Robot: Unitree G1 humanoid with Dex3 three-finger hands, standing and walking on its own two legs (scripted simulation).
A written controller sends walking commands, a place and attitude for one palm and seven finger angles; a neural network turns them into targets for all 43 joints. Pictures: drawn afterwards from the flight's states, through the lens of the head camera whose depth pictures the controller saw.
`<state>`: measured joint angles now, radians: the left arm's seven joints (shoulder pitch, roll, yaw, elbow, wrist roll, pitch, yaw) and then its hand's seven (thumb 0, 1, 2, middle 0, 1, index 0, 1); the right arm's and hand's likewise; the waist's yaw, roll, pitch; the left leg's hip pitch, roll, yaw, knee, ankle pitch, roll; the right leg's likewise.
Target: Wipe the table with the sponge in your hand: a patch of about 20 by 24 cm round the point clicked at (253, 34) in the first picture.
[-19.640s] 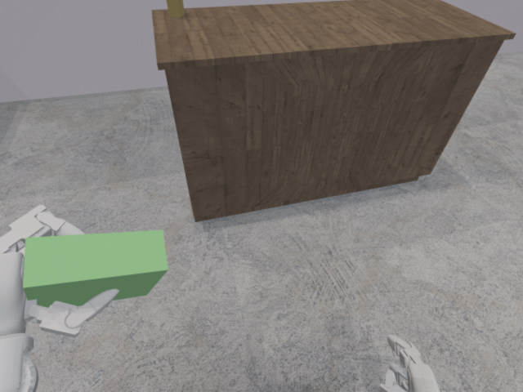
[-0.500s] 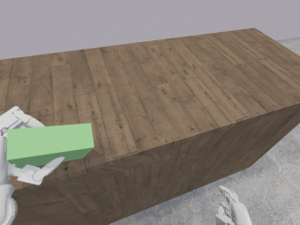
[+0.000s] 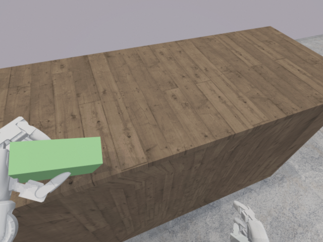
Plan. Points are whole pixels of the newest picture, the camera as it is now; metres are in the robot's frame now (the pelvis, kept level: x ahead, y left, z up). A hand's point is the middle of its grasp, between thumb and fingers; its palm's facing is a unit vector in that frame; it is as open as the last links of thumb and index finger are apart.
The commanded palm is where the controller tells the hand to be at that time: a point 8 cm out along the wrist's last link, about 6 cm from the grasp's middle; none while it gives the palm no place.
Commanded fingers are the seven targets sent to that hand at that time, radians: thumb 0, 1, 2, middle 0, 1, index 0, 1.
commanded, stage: come to a stop and stand still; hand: left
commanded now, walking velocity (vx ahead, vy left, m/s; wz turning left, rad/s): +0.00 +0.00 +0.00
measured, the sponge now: (72, 159) +0.23 +0.20 +0.14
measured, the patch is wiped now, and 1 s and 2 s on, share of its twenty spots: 0.00 0.00 0.00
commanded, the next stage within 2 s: look again from close up in 0.46 s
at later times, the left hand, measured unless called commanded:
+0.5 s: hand (32, 156) +0.22 +0.26 +0.17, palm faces +0.40 -0.86 -0.31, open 9.3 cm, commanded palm +0.16 +0.29 +0.18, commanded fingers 0.00 0.10 1.30 -1.20 -1.60 -1.20 -1.60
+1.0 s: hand (23, 152) +0.22 +0.27 +0.18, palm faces +0.41 -0.82 -0.41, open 9.3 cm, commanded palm +0.15 +0.29 +0.18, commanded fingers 0.00 0.10 1.30 -1.20 -1.60 -1.20 -1.60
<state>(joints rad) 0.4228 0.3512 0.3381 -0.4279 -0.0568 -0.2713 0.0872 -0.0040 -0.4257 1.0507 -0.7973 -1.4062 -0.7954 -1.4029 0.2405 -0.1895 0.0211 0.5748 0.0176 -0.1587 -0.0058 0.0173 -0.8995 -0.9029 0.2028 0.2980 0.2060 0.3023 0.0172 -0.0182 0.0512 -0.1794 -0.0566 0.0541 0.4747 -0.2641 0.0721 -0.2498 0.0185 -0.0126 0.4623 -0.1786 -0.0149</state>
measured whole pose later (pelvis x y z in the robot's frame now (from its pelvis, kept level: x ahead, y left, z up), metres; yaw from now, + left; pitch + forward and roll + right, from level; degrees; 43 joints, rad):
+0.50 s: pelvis +0.00 +0.01 +0.00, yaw +0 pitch -3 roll -1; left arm 0.39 0.35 0.34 -0.45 -0.04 -0.24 0.10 -0.01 -0.43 1.05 -0.81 -1.40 -0.80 -1.40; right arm 0.21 -0.19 0.02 0.56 0.01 -0.15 -0.01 0.02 -0.90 -0.90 0.20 0.30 0.21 0.30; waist 0.03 -0.05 0.07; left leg -0.16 -0.05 0.04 0.46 -0.26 0.08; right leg -0.21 0.02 -0.02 0.41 -0.16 -0.01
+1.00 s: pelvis +0.00 +0.01 +0.00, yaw +2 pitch -2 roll -1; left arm 0.29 0.44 0.34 -0.42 0.01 -0.23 0.08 -0.01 -0.43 1.05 -0.81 -1.40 -0.80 -1.40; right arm 0.26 -0.21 0.04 0.53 0.01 -0.13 -0.05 0.02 -0.90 -0.90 0.20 0.30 0.20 0.30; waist 0.05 -0.04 0.07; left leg -0.19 -0.07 0.02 0.49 -0.26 0.08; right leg -0.23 0.02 -0.02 0.44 -0.17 -0.01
